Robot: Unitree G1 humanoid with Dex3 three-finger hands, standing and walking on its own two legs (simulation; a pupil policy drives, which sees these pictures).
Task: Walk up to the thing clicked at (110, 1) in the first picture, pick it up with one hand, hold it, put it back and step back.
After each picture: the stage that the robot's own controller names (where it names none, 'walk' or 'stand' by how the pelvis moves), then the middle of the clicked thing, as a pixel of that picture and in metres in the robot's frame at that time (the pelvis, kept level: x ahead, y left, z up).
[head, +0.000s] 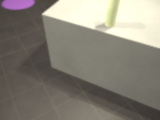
stand; (113, 8) +0.98 -0.18 -0.02
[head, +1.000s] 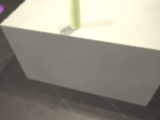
walk; (74, 8) +0.88 +0.10 +0.01
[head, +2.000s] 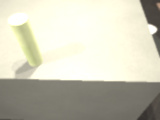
stand; (28, 43) +0.54 +0.26 +0.01
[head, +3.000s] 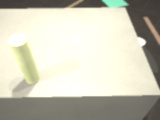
stand; (26, 61) +0.50 +0.26 -0.02
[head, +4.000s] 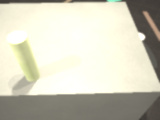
stand; (26, 59) +0.49 +0.26 -0.02
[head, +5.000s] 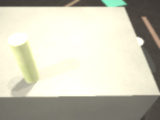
stand; (26, 61) +0.50 +0.26 -0.02
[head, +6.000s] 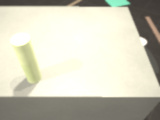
stand; (28, 61) +0.49 +0.25 -0.02
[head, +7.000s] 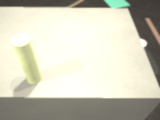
stand; (28, 61) +0.49 +0.25 -0.03
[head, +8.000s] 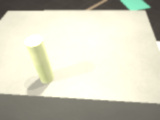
rise first; (41, 61) +0.50 +0.24 -0.02
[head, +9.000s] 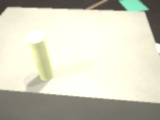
go down; (42, 58) +0.51 +0.23 -0.02
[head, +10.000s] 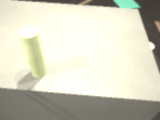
go down; (34, 54) +0.52 +0.22 -0.01
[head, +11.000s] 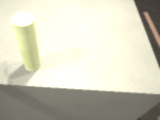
go down; (28, 45) +0.50 +0.21 +0.02
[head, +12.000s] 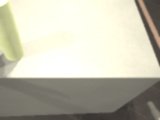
close in; (6, 31) +0.50 +0.23 +0.05
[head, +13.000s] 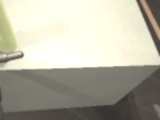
close; out of the picture +0.53 +0.23 +0.08
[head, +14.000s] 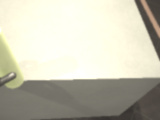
lift; (2, 61) +0.40 +0.23 +0.06
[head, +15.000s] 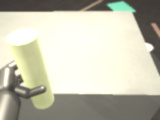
lift; (35, 74) +0.32 +0.15 +0.15
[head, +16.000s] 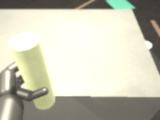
hold; (36, 76) +0.31 +0.15 +0.13
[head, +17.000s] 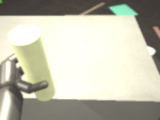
hold; (37, 69) +0.32 +0.15 +0.16
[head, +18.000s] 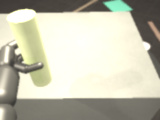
crouch; (33, 53) +0.39 +0.16 +0.16
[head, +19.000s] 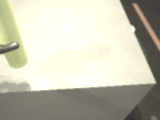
lower; (8, 33) +0.47 +0.21 +0.14
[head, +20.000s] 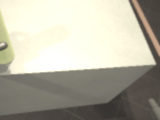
lower; out of the picture +0.49 +0.21 +0.07
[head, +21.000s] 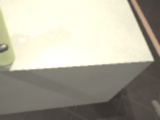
lower; out of the picture +0.49 +0.21 +0.08
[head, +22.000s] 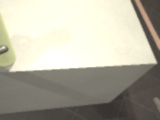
lower; out of the picture +0.48 +0.22 +0.07
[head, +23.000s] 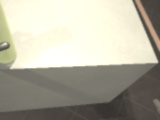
lower; out of the picture +0.49 +0.21 +0.08
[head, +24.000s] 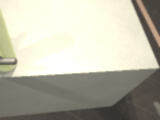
open; out of the picture +0.47 +0.22 +0.07
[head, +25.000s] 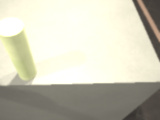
sink last; (20, 54) +0.45 +0.20 +0.04
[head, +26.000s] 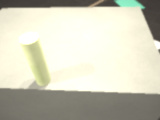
stand; (37, 61) +0.48 +0.22 +0.03
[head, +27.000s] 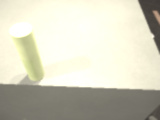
stand; (30, 55) +0.46 +0.22 +0.04
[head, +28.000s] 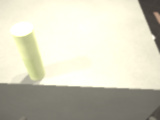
stand; (31, 55) +0.47 +0.22 +0.04
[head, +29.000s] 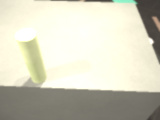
stand; (33, 59) +0.47 +0.22 +0.02
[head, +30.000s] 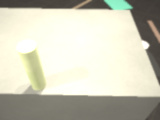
walk; (33, 67) +0.46 +0.22 -0.02
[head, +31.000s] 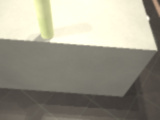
walk; (44, 15) +0.69 +0.20 -0.01
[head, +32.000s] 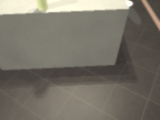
walk; out of the picture +1.01 +0.31 +0.00
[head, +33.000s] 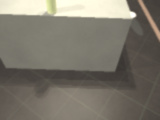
stand; out of the picture +1.07 +0.25 -0.02
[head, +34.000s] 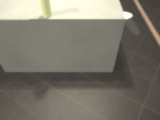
stand; out of the picture +1.08 +0.28 -0.02
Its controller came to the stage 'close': yes
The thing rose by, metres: 0.20
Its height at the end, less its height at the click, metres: +0.00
